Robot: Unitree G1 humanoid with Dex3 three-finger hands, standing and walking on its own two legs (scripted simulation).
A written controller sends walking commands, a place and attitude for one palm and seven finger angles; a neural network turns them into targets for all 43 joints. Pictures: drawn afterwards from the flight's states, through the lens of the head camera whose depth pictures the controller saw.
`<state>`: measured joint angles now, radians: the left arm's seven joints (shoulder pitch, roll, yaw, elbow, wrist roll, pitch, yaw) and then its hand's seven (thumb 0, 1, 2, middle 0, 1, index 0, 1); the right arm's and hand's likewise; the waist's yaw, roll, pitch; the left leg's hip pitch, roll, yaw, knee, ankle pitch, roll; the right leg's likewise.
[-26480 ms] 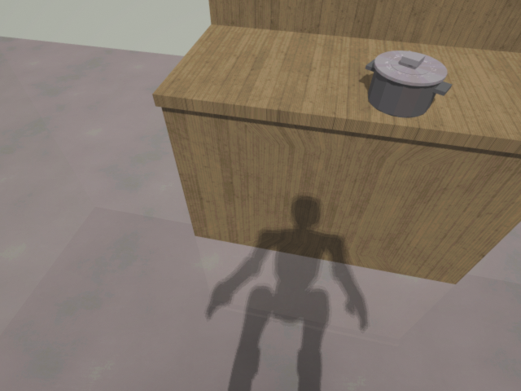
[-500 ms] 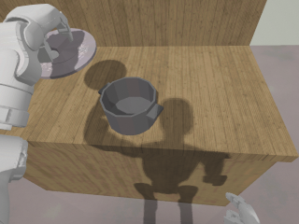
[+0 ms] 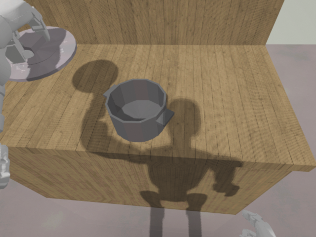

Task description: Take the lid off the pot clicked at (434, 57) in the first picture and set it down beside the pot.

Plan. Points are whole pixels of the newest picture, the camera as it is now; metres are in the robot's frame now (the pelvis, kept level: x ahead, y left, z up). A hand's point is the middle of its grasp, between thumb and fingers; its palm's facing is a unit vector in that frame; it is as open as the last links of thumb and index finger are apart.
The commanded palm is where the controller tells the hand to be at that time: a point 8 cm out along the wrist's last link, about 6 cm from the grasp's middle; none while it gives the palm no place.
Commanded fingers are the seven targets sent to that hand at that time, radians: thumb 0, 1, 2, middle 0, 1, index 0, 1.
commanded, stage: move the lid sideways beside the pot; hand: left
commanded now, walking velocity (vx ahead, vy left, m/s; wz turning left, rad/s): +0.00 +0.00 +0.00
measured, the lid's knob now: (30, 42) +0.47 +0.29 +0.26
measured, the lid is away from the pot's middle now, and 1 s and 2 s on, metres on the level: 0.21 0.22 0.24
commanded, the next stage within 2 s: lower the lid onto the table in 0.36 s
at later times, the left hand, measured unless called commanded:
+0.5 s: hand (10, 43) +0.43 +0.30 +0.28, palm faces -0.12 +0.03 -0.99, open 8.0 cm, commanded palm +0.40 +0.29 +0.33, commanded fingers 0.00 0.40 1.31 -0.98 -0.76 -0.98 -0.73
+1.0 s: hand (27, 61) +0.43 +0.30 +0.23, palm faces -0.21 +0.00 -0.98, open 8.0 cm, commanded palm +0.41 +0.30 +0.30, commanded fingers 0.00 0.40 1.31 -0.98 -0.76 -0.98 -0.73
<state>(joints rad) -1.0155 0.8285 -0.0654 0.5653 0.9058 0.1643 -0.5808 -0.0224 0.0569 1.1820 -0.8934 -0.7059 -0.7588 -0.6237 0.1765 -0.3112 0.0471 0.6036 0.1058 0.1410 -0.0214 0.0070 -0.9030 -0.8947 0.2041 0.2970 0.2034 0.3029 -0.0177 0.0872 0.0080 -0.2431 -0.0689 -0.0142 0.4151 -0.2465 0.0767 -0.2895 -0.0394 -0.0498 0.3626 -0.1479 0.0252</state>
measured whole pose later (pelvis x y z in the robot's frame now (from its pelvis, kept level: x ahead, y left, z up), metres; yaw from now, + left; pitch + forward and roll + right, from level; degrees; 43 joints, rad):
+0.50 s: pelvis +0.00 +0.01 +0.00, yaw +1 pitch +5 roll -1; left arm -1.01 0.85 -0.06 0.54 0.91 0.14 -0.59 -0.02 0.06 1.18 -0.89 -0.71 -0.76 -0.62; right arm 0.19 -0.31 0.04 0.60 0.10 0.15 -0.02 0.01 -0.90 -0.89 0.20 0.30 0.20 0.30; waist -0.01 0.09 0.01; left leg -0.25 -0.08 -0.02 0.41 -0.24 0.09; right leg -0.28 -0.05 -0.06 0.34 -0.14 0.02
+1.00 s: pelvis +0.00 +0.00 +0.00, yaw +0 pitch +5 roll -1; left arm -0.96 0.81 -0.08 0.60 0.93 0.16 -0.56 -0.02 0.06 1.18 -0.89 -0.71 -0.76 -0.62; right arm 0.20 -0.31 0.04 0.60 0.10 0.13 -0.02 0.01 -0.90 -0.89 0.21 0.30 0.20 0.30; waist -0.03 0.08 0.02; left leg -0.25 -0.07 -0.02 0.42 -0.25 0.08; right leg -0.29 -0.04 -0.05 0.36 -0.15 0.02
